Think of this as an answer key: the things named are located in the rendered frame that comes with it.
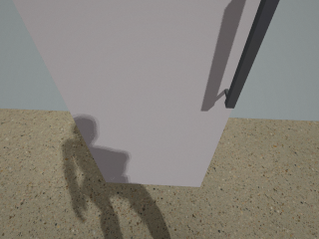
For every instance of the handle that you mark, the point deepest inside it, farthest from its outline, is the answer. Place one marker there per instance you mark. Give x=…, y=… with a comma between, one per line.
x=261, y=22

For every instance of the fridge door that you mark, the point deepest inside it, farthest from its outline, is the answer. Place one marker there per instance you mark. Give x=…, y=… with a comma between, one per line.
x=144, y=80

